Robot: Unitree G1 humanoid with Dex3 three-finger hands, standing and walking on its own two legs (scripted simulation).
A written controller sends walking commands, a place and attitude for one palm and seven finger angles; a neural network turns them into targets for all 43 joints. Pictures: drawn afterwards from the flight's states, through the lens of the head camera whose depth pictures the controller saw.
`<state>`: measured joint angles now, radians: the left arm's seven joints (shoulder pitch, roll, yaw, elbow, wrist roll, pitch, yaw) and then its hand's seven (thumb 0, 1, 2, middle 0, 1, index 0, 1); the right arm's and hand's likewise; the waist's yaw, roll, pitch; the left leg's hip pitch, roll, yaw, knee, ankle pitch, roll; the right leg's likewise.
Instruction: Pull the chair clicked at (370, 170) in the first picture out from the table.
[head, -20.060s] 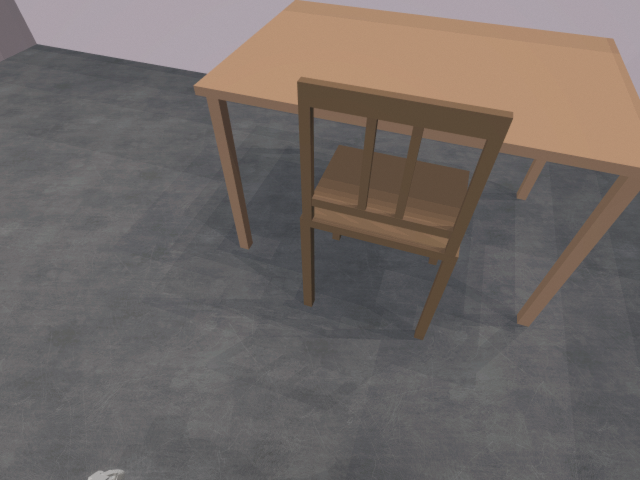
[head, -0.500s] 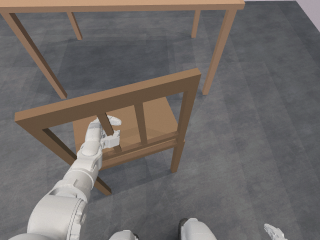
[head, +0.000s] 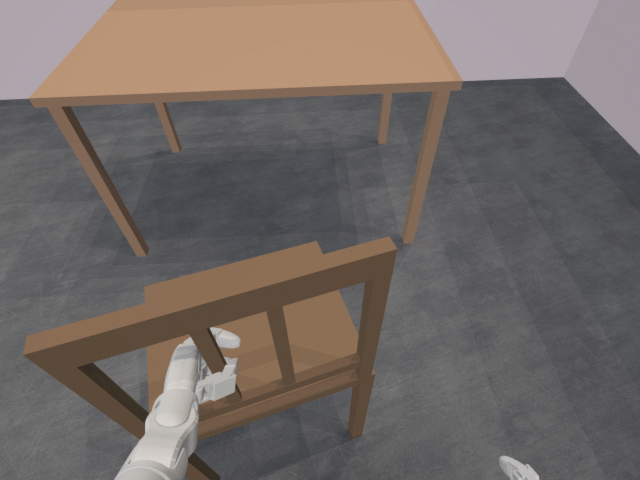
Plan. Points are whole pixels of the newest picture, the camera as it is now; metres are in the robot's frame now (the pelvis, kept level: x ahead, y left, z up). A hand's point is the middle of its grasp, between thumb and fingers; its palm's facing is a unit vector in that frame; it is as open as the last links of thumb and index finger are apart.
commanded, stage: stop walking, hand still on the chair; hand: left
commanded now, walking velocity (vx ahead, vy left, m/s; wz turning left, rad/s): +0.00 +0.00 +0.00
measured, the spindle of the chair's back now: (219, 367) +0.29 +0.17 -0.09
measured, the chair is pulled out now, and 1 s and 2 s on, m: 0.62 0.63 0.63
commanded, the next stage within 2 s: open the thumb and straighten the fingers in 0.44 s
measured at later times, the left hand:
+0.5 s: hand (225, 378) +0.27 +0.15 -0.06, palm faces +0.05 -0.98 -0.20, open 5.5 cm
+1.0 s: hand (216, 376) +0.27 +0.16 -0.07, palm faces +0.06 -0.98 -0.18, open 13.5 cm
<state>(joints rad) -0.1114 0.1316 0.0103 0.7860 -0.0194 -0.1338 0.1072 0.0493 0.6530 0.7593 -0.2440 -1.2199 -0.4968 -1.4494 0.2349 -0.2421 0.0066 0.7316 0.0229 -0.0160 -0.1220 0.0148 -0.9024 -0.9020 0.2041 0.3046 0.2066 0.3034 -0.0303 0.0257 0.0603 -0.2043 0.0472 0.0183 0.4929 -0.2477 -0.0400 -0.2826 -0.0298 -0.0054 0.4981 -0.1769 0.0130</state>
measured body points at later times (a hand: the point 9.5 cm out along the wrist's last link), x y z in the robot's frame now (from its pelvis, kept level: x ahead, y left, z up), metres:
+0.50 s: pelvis +0.02 +0.01 +0.00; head +0.04 +0.00 +0.45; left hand +0.26 +0.20 -0.05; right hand +0.17 -0.23 -0.11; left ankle +0.01 +0.15 -0.74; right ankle +0.06 -0.13 -0.74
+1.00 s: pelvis +0.04 +0.00 -0.03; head +0.07 -0.01 +0.42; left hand +0.27 +0.22 -0.06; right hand +0.20 -0.25 -0.12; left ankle +0.01 +0.15 -0.74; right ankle +0.06 -0.13 -0.74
